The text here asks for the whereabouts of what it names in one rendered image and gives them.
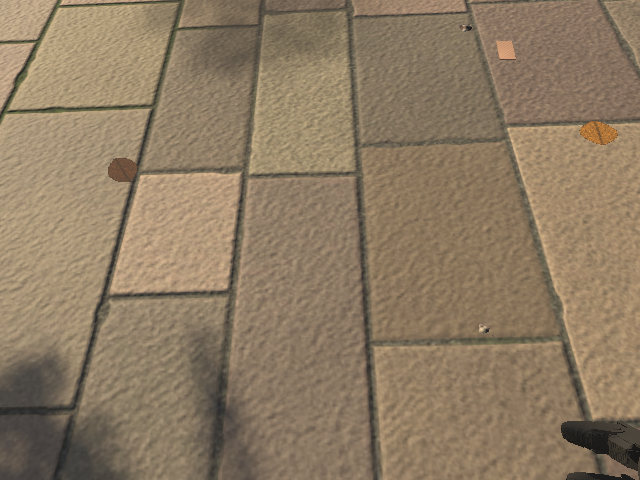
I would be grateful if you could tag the robot right hand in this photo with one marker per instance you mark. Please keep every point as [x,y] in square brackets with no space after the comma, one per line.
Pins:
[620,441]

